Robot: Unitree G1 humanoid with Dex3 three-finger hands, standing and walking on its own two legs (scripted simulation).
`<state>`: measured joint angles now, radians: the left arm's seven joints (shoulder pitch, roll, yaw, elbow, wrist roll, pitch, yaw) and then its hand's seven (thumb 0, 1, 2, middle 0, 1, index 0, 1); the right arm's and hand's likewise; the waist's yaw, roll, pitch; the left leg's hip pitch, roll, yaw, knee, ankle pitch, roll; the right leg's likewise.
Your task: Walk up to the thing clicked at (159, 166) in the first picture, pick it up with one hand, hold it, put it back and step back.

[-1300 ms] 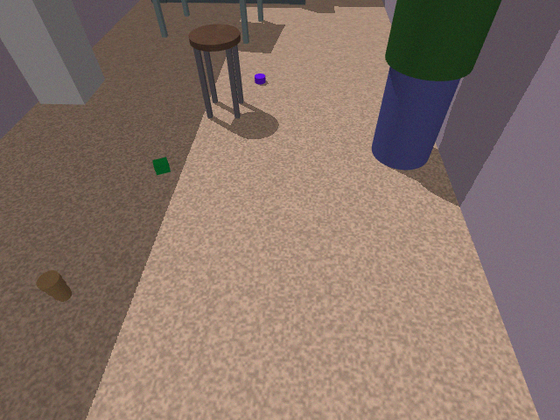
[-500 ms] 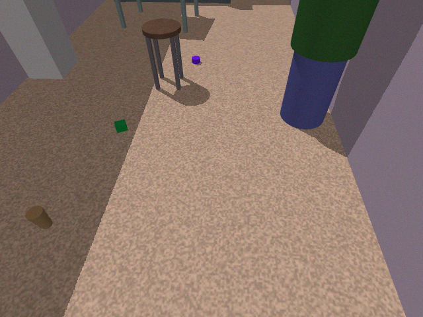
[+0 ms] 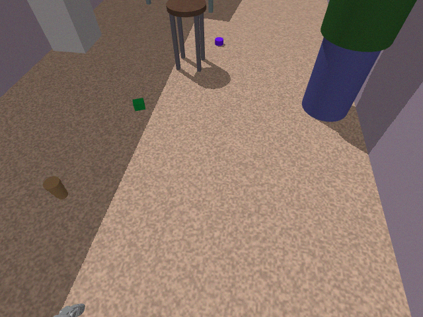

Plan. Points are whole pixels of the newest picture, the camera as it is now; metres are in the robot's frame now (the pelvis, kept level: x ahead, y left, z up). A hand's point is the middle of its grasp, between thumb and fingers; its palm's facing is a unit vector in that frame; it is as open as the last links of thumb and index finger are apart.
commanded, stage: walk up
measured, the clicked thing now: (139, 104) +1.54 +0.52 -0.74
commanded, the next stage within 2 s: stand in 1.50 s
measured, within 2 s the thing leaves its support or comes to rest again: neither
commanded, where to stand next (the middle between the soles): +0.04 +0.02 m, yaw +24 degrees
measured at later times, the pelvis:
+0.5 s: pelvis +0.00 +0.02 -0.02, yaw +15 degrees
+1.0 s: pelvis -0.01 +0.01 -0.02, yaw +24 degrees
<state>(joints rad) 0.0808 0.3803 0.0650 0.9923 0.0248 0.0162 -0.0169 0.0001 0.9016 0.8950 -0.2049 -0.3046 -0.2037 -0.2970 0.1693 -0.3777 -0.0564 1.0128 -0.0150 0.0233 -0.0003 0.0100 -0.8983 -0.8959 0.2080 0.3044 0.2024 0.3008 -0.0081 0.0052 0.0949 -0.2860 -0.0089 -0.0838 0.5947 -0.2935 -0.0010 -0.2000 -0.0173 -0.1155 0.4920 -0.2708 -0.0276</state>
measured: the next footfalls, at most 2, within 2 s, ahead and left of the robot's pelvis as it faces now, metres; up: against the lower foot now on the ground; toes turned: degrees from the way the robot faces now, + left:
left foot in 0.24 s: +0.04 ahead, +0.16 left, +0.00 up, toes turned +10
right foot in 0.54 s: +0.10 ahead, -0.11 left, +0.00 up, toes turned +22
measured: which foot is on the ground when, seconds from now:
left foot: up 0.00-0.22, down 0.24-0.56, up 0.58-0.78, down 0.80-1.00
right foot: down 0.00-0.24, up 0.26-0.52, down 0.54-1.00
